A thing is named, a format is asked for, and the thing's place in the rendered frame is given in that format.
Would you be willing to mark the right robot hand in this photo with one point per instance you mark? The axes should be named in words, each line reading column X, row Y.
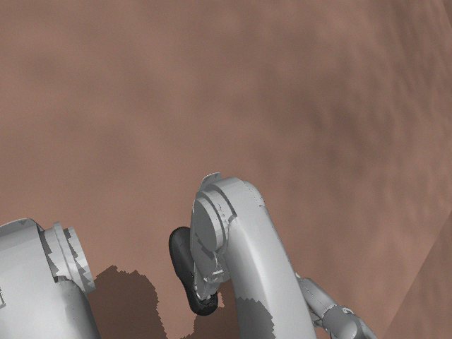
column 317, row 300

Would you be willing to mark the right robot foot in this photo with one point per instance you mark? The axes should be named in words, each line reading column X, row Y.
column 179, row 249

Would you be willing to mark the right robot arm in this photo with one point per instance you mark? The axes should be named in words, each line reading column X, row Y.
column 341, row 323

